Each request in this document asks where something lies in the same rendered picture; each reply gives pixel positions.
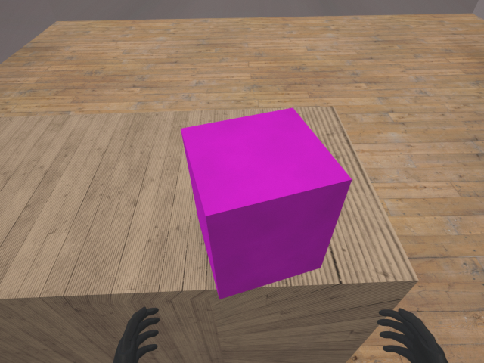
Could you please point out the carton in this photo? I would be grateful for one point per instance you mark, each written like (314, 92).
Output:
(268, 196)

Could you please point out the pedestal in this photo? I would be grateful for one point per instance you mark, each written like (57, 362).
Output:
(98, 220)

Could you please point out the robot left hand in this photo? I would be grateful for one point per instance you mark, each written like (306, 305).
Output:
(127, 350)

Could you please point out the robot right hand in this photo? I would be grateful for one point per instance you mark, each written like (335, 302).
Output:
(421, 344)

